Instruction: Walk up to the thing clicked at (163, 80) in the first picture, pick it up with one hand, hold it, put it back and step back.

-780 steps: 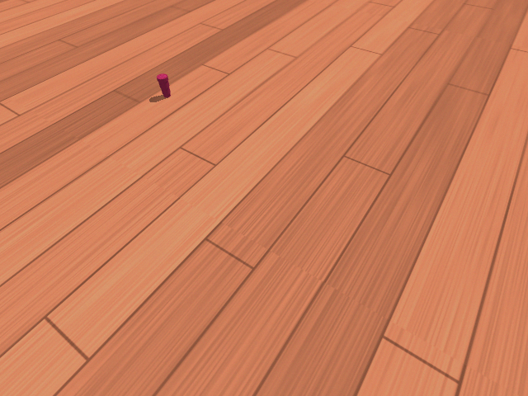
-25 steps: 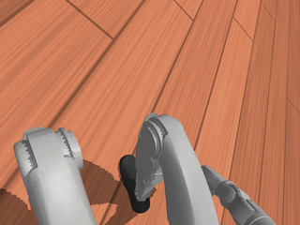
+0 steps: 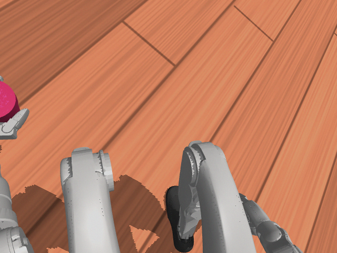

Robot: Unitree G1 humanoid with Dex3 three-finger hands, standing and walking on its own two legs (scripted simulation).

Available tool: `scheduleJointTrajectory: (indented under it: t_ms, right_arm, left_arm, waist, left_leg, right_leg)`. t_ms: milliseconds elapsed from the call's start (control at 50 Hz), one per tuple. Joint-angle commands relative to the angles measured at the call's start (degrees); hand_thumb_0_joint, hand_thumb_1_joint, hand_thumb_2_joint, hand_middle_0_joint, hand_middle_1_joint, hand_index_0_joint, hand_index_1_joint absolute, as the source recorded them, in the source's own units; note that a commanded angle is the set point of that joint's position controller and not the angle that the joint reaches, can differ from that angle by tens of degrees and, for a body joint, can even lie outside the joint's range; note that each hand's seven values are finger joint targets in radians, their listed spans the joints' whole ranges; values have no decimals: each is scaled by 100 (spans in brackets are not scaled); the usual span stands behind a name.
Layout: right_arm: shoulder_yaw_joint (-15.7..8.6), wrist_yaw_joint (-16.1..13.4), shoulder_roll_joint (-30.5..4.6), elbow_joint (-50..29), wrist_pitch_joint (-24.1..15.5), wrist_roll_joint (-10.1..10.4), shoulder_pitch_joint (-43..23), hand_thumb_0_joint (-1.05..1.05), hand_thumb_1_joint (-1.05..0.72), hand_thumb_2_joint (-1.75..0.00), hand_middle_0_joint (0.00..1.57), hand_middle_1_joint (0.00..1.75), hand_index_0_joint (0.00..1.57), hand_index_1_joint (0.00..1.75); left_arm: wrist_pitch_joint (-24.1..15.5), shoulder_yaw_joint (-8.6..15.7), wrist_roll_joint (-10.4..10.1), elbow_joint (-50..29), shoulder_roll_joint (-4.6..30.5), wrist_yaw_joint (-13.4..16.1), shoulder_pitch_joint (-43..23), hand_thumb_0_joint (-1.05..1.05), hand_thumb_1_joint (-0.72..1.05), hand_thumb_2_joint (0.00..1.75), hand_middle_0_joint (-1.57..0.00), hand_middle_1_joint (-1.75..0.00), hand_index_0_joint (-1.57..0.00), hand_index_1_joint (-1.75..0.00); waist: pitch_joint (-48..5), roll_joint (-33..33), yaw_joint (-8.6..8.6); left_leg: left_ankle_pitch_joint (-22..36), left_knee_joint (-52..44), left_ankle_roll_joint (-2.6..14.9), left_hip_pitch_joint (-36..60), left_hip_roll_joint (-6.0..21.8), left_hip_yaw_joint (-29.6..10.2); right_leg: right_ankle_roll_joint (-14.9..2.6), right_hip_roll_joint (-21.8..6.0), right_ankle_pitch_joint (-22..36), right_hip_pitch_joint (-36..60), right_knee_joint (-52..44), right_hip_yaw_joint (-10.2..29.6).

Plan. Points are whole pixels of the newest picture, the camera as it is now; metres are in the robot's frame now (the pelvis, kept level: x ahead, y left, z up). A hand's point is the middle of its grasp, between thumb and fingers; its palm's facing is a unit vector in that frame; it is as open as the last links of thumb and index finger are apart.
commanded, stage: settle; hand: left
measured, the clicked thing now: (0, 111) +0.40 +0.34 -0.09
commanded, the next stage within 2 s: lift in 0.94 s
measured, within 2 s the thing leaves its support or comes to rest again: neither
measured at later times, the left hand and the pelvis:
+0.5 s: hand out of the picture +0.41 +0.32 -0.01, palm faces +0.39 -0.92 -0.04, open 9.4 cm; pelvis +0.01 -0.01 +0.03, yaw +3 degrees
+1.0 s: hand out of the picture +0.40 +0.32 +0.02, palm faces +0.40 -0.91 -0.04, open 9.4 cm; pelvis +0.00 -0.01 +0.05, yaw +5 degrees
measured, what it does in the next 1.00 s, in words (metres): stands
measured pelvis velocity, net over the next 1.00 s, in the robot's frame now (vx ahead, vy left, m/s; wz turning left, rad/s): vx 0.00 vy -0.01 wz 0.08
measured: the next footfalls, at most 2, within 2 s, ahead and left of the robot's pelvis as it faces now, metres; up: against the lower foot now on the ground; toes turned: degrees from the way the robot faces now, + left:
none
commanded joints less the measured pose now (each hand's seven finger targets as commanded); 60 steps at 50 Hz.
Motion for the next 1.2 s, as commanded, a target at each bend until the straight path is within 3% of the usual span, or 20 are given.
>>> scheduleJointTrajectory:
  t_ms: [0,40,100,140,160,200,240,320,380,480,560,600,620,680,840,920,940,1020,1040,1180]
  right_arm:
    - [-687,-131,-1460,-132,-61,115,650,0,-88,-90,20,30,20,30]
    - [-743,-157,-1462,-151,-84,143,630,0,-88,-90,20,30,20,30]
    - [-824,-186,-1425,-68,-71,167,785,0,-88,-90,20,30,20,30]
    - [-846,-174,-1368,-110,-94,200,768,0,-89,-90,20,30,20,30]
    - [-891,-186,-1391,-70,-96,217,874,0,-88,-90,20,30,20,30]
    - [-953,-198,-1393,-83,-106,241,885,0,-88,-90,20,30,20,30]
    - [-998,-210,-1358,-104,-124,266,884,0,-89,-90,20,30,20,30]
    - [-1055,-239,-1294,-2,-134,280,983,0,-89,-90,20,30,20,30]
    - [-1104,-267,-1255,-67,-139,286,879,0,-89,-90,20,30,20,30]
    - [-1183,-296,-1230,-80,-207,315,855,0,-89,-90,20,30,20,30]
    - [-1211,-319,-1244,-38,-256,323,900,0,-89,-90,20,30,20,30]
    - [-1227,-323,-1219,-17,-285,328,939,0,-89,-90,20,30,20,30]
    - [-1222,-323,-1209,-25,-287,333,903,0,-89,-90,20,30,20,30]
    - [-1233,-328,-1200,-14,-314,335,857,0,-89,-90,20,30,20,30]
    - [-1253,-335,-1179,-52,-354,357,885,0,-89,-90,20,30,20,30]
    - [-1255,-347,-1154,-25,-388,372,867,0,-89,-90,20,30,20,30]
    - [-1256,-347,-1139,19,-390,362,950,0,-89,-90,20,30,20,30]
    - [-1248,-337,-1087,4,-415,352,993,0,-89,-90,20,30,20,30]
    - [-1267,-335,-1084,-9,-420,352,1015,0,-92,-90,20,30,20,30]
    - [-1362,-365,-1116,-78,-428,419,1044,0,-91,-90,20,30,20,30]
  left_arm:
    - [-524,280,-313,-1565,1417,-36,-1951,0,34,136,-135,-150,-136,-150]
    - [-489,236,-345,-1303,1286,-122,-1827,0,33,135,-133,-148,-134,-149]
    - [-483,465,-365,-1584,1533,-260,-1949,0,33,132,-133,-147,-135,-147]
    - [-378,326,-395,-1206,1185,-345,-1628,0,33,131,-133,-147,-135,-147]
    - [-394,536,-442,-1544,1365,-362,-1823,0,34,132,-133,-147,-136,-147]
    - [-331,715,-451,-1563,1497,-350,-1734,0,34,132,-133,-148,-135,-147]
    - [-302,567,-451,-1853,1256,-358,-2041,0,34,135,-134,-150,-137,-150]
    - [-212,835,-341,-1684,1503,-288,-1803,0,32,134,-134,-149,-136,-149]
    - [-177,677,-281,-1928,1308,-278,-1966,0,31,133,-133,-148,-135,-148]
    - [-147,673,-232,-1809,1269,-247,-1986,0,29,135,-133,-149,-135,-149]
    - [-114,515,-272,-1772,1001,-318,-2074,0,30,135,-133,-149,-135,-149]
    - [-106,615,-227,-1731,1137,-281,-2107,0,29,135,-132,-148,-134,-148]
    - [-103,490,-232,-1627,956,-309,-2114,0,28,135,-133,-150,-136,-149]
    - [-119,415,-191,-1627,920,-276,-2261,0,29,135,-133,-149,-135,-149]
    - [-174,497,-149,-1580,1001,-221,-2317,0,26,135,-131,-148,-134,-147]
    - [-217,384,-139,-1608,983,-234,-2497,0,27,134,-128,-146,-131,-145]
    - [-219,497,-134,-1464,1051,-216,-2393,0,24,134,-128,-145,-131,-145]
    - [-218,459,-124,-1390,971,-210,-2389,0,22,132,-127,-144,-130,-144]
    - [-201,404,-98,-1380,927,-203,-2450,0,21,124,-129,-146,-133,-143]
    - [-126,414,-64,-1932,1071,-331,-2242,0,23,130,-131,-150,-136,-147]
  waist:
    - [-3873,2298,-82]
    - [-3818,2039,-117]
    - [-4103,1896,-3]
    - [-4143,1819,41]
    - [-4356,1800,84]
    - [-4543,1773,221]
    - [-4660,1845,165]
    - [-4649,1730,288]
    - [-4689,1927,281]
    - [-4510,1766,231]
    - [-4538,1806,150]
    - [-4551,1717,183]
    - [-4455,1740,129]
    - [-4314,1816,152]
    - [-4468,1825,223]
    - [-4355,1751,153]
    - [-4422,1690,178]
    - [-4666,1618,213]
    - [-4679,1558,170]
    - [-5012,1955,340]
  left_leg:
    - [539,-1830,131,2839,13,542]
    - [515,-1794,174,2724,9,575]
    - [732,-1759,207,2669,-4,681]
    - [807,-1837,201,2722,-9,707]
    - [960,-1826,192,2820,-7,716]
    - [1068,-1850,207,2870,-7,772]
    - [1170,-1892,206,2991,-10,789]
    - [1329,-1915,226,2923,1,861]
    - [1278,-2053,207,3097,0,880]
    - [816,-2193,220,2961,-20,914]
    - [915,-2243,218,3141,-25,911]
    - [930,-2285,209,3161,-21,922]
    - [903,-2312,209,3202,-23,905]
    - [653,-2446,195,3228,-33,907]
    - [470,-2675,181,3369,-78,917]
    - [359,-2689,199,3285,-90,954]
    - [520,-2660,198,3283,-89,991]
    - [884,-2589,216,3354,-96,1030]
    - [872,-2590,228,3310,-98,1037]
    - [828,-2952,191,3885,-109,1037]
  right_leg:
    - [-417,189,1041,1326,-1221,-210]
    - [-386,186,1033,1402,-1362,-177]
    - [-341,156,1209,1781,-1475,-86]
    - [-352,152,1192,1764,-1465,-75]
    - [-345,149,1324,1872,-1472,-81]
    - [-338,141,1375,2000,-1508,-29]
    - [-343,124,1474,1963,-1518,-23]
    - [-317,119,1595,2197,-1617,60]
    - [-352,100,1500,2067,-1640,80]
    - [-359,100,1089,1999,-1845,92]
    - [-361,71,1198,1973,-1856,71]
    - [-358,73,1179,1987,-1901,93]
    - [-367,67,1153,1852,-1892,71]
    - [-390,54,918,1737,-1942,66]
    - [-410,27,723,1790,-2048,92]
    - [-402,21,622,1760,-2156,143]
    - [-389,20,770,1938,-2180,168]
    - [-377,6,1087,2141,-2173,223]
    - [-367,12,1086,2183,-2228,236]
    - [-426,-9,976,2218,-2328,236]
